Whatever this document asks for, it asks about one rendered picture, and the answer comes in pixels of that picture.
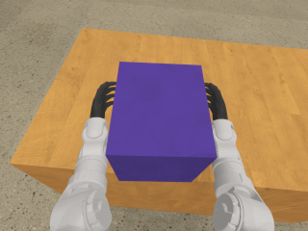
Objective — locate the pedestal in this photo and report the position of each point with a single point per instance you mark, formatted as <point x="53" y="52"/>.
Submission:
<point x="265" y="91"/>

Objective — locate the robot left forearm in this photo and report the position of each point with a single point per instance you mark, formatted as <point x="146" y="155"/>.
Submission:
<point x="92" y="163"/>

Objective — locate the left robot upper arm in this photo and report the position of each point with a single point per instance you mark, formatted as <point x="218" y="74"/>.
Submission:
<point x="84" y="211"/>

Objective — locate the right robot upper arm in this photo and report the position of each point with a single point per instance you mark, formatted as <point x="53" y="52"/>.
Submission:
<point x="236" y="212"/>

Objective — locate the right robot hand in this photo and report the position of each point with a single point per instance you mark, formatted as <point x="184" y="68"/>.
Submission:
<point x="217" y="105"/>

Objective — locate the left robot hand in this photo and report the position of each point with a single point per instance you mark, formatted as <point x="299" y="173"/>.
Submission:
<point x="99" y="104"/>

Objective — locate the carton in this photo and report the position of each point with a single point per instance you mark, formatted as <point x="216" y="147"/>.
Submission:
<point x="160" y="128"/>

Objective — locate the robot right forearm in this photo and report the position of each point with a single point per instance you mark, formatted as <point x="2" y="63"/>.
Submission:
<point x="228" y="167"/>

